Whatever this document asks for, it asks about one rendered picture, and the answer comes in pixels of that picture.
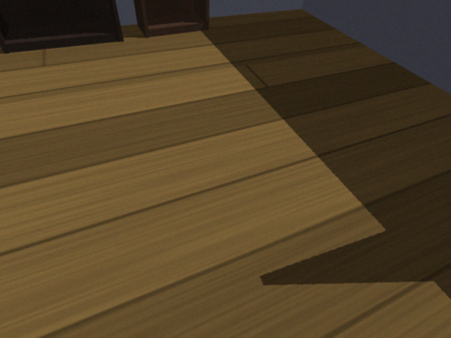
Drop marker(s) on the bookshelf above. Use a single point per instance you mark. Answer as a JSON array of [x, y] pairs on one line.
[[168, 17], [27, 25]]

